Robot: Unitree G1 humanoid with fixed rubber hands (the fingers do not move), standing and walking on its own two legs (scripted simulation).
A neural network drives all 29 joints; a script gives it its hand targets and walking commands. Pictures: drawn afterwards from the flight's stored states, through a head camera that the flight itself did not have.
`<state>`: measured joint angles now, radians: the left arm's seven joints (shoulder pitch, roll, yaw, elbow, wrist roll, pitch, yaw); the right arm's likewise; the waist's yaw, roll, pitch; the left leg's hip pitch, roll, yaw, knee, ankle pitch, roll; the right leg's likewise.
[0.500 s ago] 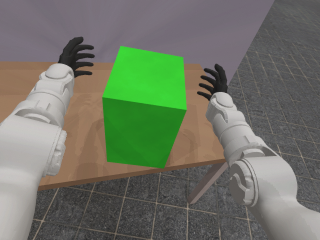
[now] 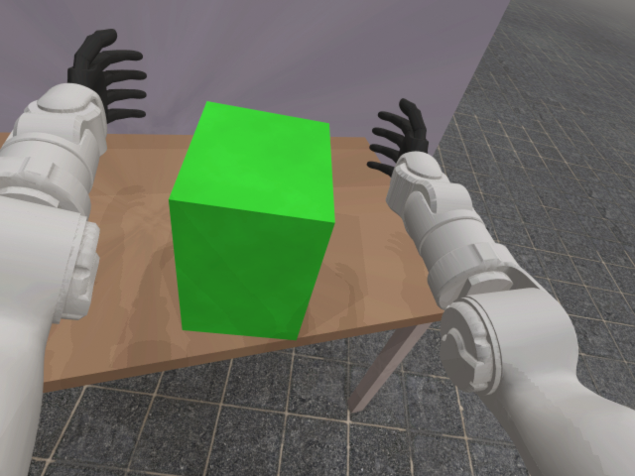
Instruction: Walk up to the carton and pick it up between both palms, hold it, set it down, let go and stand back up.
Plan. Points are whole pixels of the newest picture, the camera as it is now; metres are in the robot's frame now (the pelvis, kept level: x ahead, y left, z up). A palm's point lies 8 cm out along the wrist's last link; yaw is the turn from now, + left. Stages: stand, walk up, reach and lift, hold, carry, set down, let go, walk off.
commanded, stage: set down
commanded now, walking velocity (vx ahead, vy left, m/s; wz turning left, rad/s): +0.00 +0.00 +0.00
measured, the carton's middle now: (254, 228) +0.51 -0.01 +0.02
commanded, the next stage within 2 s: none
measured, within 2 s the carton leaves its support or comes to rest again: neither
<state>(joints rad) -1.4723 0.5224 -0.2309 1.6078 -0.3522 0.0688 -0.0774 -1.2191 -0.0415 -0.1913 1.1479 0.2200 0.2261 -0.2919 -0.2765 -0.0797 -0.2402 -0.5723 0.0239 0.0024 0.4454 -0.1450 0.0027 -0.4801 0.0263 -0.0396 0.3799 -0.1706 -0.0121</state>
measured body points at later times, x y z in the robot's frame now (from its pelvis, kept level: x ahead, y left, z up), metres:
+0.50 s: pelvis +0.00 +0.01 +0.00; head +0.03 +0.06 +0.45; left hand +0.49 +0.20 +0.13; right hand +0.40 -0.15 +0.13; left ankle +0.03 +0.11 -0.74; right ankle -0.01 -0.11 -0.74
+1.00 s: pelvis -0.02 +0.02 +0.00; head +0.00 +0.05 +0.45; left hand +0.43 +0.20 +0.10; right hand +0.36 -0.14 +0.09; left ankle +0.03 +0.11 -0.74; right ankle -0.01 -0.11 -0.74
